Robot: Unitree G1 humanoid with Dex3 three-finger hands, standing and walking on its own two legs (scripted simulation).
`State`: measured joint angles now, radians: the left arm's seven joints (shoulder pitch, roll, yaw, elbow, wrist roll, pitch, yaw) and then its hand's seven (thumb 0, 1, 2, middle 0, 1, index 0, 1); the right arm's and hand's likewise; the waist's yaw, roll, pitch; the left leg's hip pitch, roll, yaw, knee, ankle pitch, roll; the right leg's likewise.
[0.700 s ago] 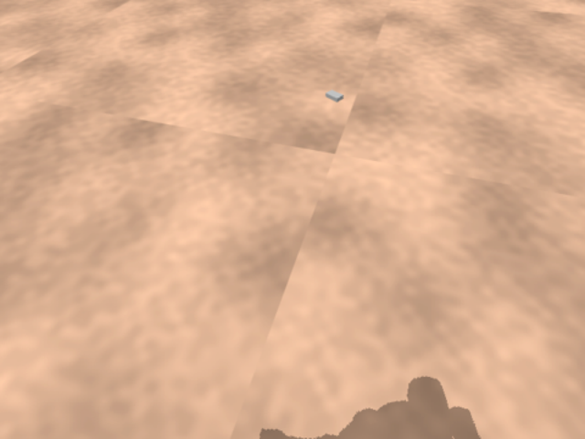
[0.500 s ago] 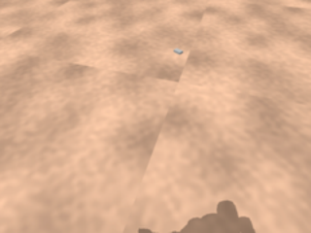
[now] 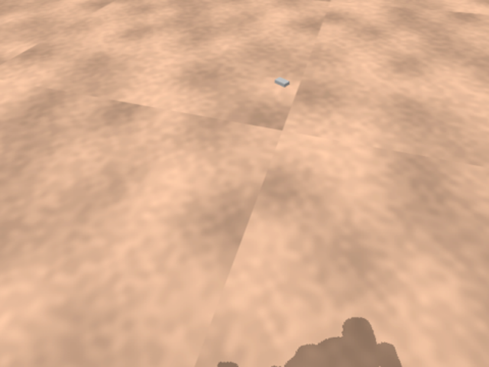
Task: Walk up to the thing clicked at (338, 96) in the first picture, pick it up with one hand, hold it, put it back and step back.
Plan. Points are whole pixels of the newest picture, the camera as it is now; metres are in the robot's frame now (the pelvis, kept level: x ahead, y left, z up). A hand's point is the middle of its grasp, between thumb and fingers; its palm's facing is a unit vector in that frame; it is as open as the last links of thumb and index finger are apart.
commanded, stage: stand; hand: left
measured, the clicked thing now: (282, 82) +2.27 -0.29 -0.77
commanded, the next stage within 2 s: walk up in 0.42 s
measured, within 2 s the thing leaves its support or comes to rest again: neither
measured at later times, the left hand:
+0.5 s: hand out of the picture +0.07 +0.26 -0.16, palm faces -0.04 -0.95 -0.32, open 7.4 cm
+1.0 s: hand (181, 323) +0.25 +0.15 -0.14, palm faces -0.10 -0.92 -0.37, open 7.4 cm
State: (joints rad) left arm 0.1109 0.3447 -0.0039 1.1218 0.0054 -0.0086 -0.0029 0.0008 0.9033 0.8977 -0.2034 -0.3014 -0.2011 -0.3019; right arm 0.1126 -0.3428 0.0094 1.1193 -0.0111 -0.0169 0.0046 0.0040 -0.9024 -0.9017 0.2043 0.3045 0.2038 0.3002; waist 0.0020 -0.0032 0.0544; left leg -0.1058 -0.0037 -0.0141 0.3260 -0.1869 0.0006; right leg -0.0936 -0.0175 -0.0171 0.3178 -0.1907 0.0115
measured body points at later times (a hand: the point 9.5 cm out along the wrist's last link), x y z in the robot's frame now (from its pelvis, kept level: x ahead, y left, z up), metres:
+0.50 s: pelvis +0.00 +0.00 +0.00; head +0.01 +0.00 +0.45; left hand +0.08 +0.31 -0.13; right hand +0.07 -0.31 -0.13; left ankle -0.01 +0.12 -0.75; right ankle -0.02 -0.12 -0.74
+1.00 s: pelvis +0.17 -0.12 -0.01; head +0.16 -0.14 +0.44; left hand +0.25 +0.19 -0.11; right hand +0.23 -0.46 -0.12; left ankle +0.25 +0.00 -0.69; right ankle +0.15 -0.24 -0.75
